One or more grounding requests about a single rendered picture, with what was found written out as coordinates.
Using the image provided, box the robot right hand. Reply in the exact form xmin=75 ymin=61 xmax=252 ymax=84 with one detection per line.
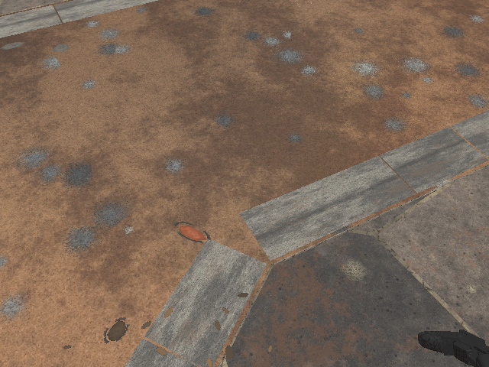
xmin=418 ymin=330 xmax=489 ymax=367

